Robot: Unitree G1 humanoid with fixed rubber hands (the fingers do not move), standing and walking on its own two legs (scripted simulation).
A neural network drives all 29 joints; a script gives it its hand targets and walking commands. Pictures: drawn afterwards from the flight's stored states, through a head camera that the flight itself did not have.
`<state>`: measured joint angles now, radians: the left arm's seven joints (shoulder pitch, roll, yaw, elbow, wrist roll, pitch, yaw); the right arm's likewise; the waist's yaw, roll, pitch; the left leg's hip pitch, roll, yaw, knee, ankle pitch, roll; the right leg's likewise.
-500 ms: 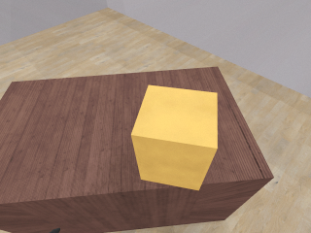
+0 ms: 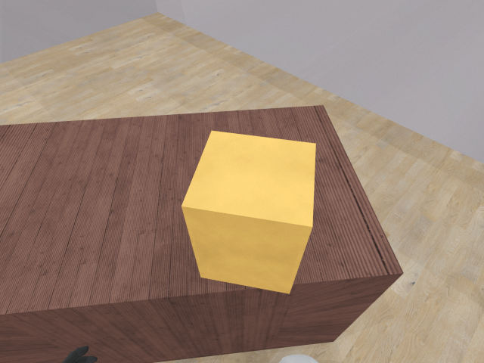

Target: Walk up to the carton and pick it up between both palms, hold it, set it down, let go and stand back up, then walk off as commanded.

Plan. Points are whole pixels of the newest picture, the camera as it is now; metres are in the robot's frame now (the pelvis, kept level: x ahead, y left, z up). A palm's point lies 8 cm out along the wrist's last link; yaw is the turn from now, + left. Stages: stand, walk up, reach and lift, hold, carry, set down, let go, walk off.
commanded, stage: walk up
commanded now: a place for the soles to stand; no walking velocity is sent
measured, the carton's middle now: (252, 216) +0.38 +0.00 +0.00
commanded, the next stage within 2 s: none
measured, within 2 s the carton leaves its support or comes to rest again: neither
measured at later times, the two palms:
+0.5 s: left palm out of the picture +0.06 +0.19 -0.05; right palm out of the picture +0.04 -0.46 -0.12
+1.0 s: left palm out of the picture +0.01 +0.23 -0.07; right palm out of the picture -0.06 -0.42 -0.11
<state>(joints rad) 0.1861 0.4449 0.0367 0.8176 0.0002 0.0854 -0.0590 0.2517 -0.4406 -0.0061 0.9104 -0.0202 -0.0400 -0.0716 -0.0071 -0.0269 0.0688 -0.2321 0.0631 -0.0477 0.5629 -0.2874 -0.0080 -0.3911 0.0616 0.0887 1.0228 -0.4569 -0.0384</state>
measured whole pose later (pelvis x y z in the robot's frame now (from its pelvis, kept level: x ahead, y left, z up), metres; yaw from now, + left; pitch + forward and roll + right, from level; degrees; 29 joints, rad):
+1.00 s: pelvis -0.09 -0.10 +0.00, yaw +5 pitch -7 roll +0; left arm 0.18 0.40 0.05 0.88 0.00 -0.03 0.05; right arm 0.31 -0.46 -0.01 0.93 -0.05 0.08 0.03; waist -0.07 0.03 0.09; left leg -0.30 -0.03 -0.11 1.02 -0.39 0.01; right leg -0.24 0.04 -0.05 0.55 -0.23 -0.07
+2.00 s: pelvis -0.01 -0.03 +0.00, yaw +5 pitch -3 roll -1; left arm 0.19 0.41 0.05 0.86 0.00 -0.01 0.00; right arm 0.35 -0.42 -0.01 0.84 -0.02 -0.03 0.00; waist -0.01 0.01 0.11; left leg -0.28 -0.02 -0.04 0.63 -0.28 0.02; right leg -0.26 0.04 0.02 0.61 -0.28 -0.01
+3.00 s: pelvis -0.03 -0.04 +0.00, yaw +4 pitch -4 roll -1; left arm 0.18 0.41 0.05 0.94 0.00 -0.02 0.00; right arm 0.14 -0.42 -0.01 0.93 -0.02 -0.01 0.00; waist 0.01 0.03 0.11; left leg -0.28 -0.02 -0.02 0.60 -0.26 0.03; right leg -0.23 0.03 0.01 0.59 -0.28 -0.01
